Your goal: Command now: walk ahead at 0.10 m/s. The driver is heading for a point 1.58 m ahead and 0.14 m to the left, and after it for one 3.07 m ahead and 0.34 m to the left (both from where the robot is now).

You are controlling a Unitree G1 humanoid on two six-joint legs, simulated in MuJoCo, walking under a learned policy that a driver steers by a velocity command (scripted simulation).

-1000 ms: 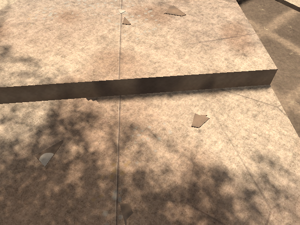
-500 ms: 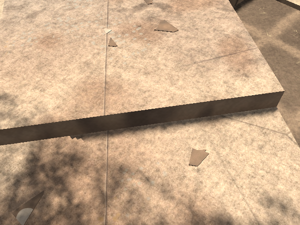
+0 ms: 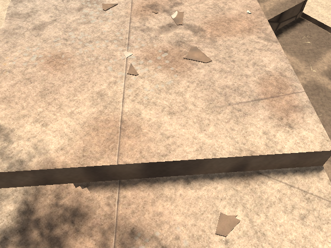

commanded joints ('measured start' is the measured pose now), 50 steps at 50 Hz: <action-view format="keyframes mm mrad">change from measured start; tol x8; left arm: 1 83 62 11 -2 14 33 -4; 50 82 38 -12 51 -3 19 16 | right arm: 1 88 -128 -13 -3 6 27 -24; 50 25 -116 -31 140 28 82 -42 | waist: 1 -6 143 -176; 7 34 135 -121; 13 -52 -86 36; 50 -32 12 -21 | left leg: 1 293 274 -269 -161 410 181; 9 2 123 -167 -244 -396 -5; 13 274 24 -55 -96 -176 -16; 25 286 41 -66 -47 91 20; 50 288 41 -71 -44 55 19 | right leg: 1 -116 -42 48 92 -40 4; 8 150 -50 11 -372 360 -20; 9 114 -132 111 -468 271 -35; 10 -118 -120 69 -443 55 -57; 12 -240 -117 87 -520 -28 -43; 27 -61 -87 39 -426 443 -21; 50 -61 -77 26 -442 373 -17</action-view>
